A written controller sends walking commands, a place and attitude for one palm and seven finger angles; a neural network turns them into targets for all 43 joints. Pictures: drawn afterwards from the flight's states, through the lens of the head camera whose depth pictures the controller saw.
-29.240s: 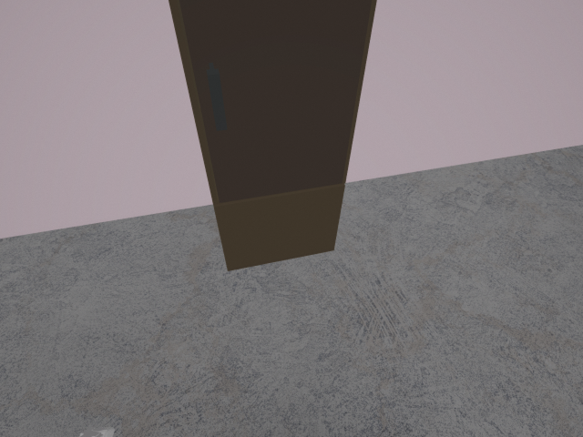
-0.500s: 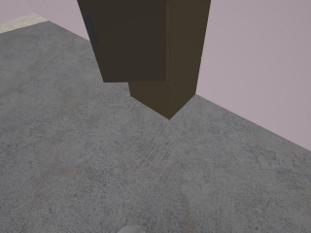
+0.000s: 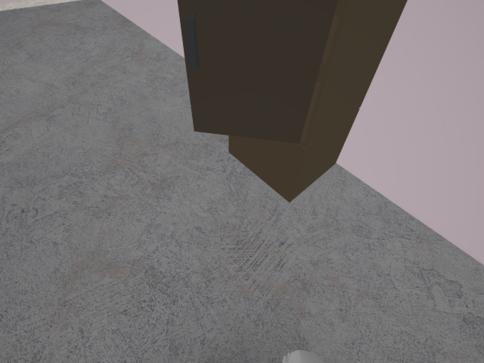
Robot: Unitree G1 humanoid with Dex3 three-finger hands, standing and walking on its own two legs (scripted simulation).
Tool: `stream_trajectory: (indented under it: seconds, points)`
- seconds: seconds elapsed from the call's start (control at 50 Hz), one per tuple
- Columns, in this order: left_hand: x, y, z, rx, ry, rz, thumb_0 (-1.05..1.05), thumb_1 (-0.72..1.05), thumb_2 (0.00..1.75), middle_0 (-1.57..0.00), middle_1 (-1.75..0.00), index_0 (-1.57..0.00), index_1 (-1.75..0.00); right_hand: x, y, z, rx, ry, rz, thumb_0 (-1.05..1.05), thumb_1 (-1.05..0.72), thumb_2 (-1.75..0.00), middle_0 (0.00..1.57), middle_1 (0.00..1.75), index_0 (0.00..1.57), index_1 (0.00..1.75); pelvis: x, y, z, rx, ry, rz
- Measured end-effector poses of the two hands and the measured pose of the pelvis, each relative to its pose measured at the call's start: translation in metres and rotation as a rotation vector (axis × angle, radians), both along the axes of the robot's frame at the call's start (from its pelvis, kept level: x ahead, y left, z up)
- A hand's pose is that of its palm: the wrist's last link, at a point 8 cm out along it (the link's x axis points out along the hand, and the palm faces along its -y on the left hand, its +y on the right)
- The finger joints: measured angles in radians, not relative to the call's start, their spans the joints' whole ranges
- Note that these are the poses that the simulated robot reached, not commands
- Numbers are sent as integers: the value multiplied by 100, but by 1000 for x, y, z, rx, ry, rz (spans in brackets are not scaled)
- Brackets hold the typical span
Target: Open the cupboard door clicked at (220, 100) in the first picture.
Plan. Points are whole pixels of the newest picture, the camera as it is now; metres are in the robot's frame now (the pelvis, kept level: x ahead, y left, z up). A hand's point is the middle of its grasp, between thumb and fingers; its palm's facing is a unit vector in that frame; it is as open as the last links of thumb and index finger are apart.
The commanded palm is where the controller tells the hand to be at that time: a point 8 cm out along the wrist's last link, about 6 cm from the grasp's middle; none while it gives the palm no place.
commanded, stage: take the last steps up to it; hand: left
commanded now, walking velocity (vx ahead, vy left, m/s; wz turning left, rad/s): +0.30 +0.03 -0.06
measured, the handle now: (193, 41) +0.91 +0.23 +0.04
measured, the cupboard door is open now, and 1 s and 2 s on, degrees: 40 40 40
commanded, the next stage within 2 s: come to a stop and stand still in 0.62 s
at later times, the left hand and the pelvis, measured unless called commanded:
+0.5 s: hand (164, 316) +0.21 +0.17 -0.15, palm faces +0.04 -0.97 -0.22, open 7.1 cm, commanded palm none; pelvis +0.18 -0.02 +0.01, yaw -1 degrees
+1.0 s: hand (163, 242) +0.37 +0.22 -0.17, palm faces -0.01 -0.98 -0.19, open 7.3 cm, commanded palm none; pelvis +0.31 +0.04 +0.00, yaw -3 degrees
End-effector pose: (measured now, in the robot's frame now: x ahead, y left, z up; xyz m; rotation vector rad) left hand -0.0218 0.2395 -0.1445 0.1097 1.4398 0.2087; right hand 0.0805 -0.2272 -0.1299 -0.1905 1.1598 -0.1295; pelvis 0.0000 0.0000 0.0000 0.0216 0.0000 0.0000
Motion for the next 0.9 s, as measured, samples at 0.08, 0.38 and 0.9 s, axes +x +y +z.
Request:
stream_trajectory:
  seconds: [0.08, 0.38, 0.9]
  points:
    - [84, 4, 14, 15, -155, -53, 1, 92, 90, -20, -30, -20, -30, -10, -4, 0, 4, 68, -35, -1, -95, -90, 20, 30, 20, 30, 26, 4, 7, 10, 0, -11]
    - [247, -36, 26, 21, -300, -147, 0, 91, 90, -20, -30, -20, -30, 19, -18, -19, 77, 302, -135, 1, -91, -90, 20, 30, 19, 30, 138, -20, 4, -3, -9, -26]
    - [332, 29, -3, -35, -38, -61, 0, 92, 90, -20, -30, -20, -30, 280, 44, 2, -27, 54, -52, -1, -95, -90, 20, 30, 20, 30, 300, 47, 4, -19, 6, -48]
